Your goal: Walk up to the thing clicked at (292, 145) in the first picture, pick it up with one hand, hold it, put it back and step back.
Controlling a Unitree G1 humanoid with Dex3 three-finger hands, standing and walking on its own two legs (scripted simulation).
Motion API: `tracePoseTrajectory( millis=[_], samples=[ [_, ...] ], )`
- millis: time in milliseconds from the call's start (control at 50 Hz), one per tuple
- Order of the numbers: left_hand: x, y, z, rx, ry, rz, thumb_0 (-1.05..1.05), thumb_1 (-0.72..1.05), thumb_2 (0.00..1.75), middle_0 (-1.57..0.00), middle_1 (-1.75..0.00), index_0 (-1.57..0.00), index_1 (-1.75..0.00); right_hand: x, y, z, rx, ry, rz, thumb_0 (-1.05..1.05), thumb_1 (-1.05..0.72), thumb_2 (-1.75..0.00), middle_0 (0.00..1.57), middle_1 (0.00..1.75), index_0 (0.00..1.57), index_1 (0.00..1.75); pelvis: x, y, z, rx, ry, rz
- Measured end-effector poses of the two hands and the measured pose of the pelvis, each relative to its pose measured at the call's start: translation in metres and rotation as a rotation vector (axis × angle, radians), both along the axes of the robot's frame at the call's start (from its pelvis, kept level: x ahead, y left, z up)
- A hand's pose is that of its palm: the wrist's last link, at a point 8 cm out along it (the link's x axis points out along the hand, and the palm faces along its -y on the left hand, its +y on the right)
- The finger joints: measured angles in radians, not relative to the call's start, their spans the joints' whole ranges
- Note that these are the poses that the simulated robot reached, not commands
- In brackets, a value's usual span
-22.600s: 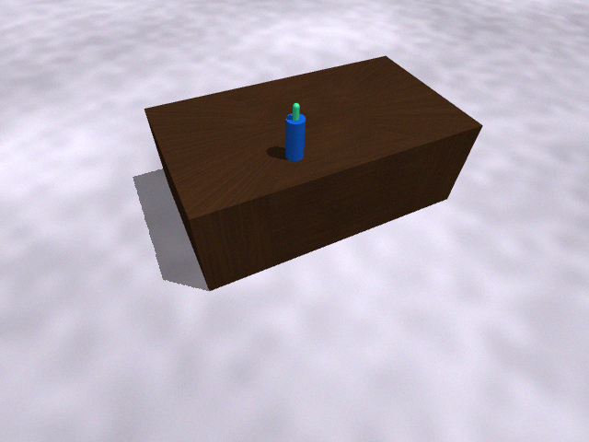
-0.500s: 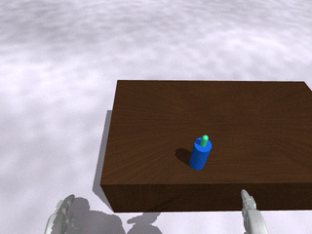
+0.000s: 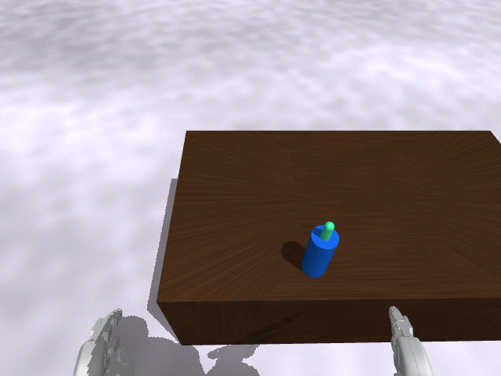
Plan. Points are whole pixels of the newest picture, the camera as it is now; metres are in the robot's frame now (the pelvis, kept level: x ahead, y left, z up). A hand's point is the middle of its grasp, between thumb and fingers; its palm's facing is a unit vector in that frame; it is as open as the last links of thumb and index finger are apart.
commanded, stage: home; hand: right
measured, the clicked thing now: (321, 247) +0.45 -0.18 -0.20
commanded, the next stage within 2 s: stand in 1.06 s
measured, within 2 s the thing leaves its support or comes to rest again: neither
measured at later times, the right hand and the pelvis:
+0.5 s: hand (371, 364) +0.17 -0.19 -0.06, palm faces +0.11 +0.96 -0.27, open 17.6 cm; pelvis +0.00 +0.00 +0.00, yaw +0 degrees
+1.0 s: hand (370, 368) +0.16 -0.18 -0.06, palm faces +0.11 +0.96 -0.27, open 17.6 cm; pelvis +0.00 +0.00 +0.00, yaw +0 degrees
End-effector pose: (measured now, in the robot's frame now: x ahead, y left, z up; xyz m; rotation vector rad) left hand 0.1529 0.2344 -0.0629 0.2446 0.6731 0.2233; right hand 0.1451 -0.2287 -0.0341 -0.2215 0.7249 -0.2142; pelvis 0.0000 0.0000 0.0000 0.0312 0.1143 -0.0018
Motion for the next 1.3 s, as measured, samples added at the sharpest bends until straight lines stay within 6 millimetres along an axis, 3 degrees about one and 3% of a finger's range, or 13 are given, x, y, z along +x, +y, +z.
tracePoseTrajectory(
  millis=[1160,1240,1300],
  samples=[
    [-0.008,0.004,-0.003,0.007,-0.005,0.006,0.01,0.90,0.90,-0.20,-0.30,-0.20,-0.30,-0.005,0.002,0.000,-0.004,0.013,0.005,-0.01,0.57,-0.03,0.05,0.04,0.05,0.05,-0.004,0.002,-0.002,-0.001,0.005,0.002],
    [-0.013,0.012,-0.017,0.059,0.154,-0.127,0.01,0.90,0.90,-0.20,-0.30,-0.20,-0.30,-0.005,-0.010,-0.020,-0.063,0.060,0.116,-0.01,0.53,-0.07,0.07,0.07,0.07,0.07,-0.007,0.003,0.002,-0.018,-0.045,0.001],
    [-0.022,0.027,-0.021,0.054,0.250,-0.123,0.01,0.90,0.90,-0.20,-0.30,-0.20,-0.30,-0.014,-0.026,-0.033,-0.071,0.139,0.120,-0.01,0.43,-0.16,0.11,0.13,0.11,0.14,-0.006,0.003,0.006,-0.026,-0.067,0.001]
  ],
)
